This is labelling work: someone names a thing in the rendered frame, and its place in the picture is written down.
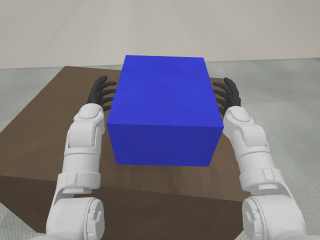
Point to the carton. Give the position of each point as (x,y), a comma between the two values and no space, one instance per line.
(164,112)

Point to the robot left upper arm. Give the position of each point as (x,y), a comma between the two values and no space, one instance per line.
(75,219)

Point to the robot left forearm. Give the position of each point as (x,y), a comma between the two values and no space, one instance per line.
(80,171)

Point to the robot right upper arm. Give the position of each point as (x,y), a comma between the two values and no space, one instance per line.
(273,217)

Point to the right robot hand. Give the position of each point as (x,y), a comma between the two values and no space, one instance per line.
(231,96)

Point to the robot right forearm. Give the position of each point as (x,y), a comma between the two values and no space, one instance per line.
(258,172)

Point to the pedestal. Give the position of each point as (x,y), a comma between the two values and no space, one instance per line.
(140,202)

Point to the left robot hand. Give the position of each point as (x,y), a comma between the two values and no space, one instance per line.
(97,93)

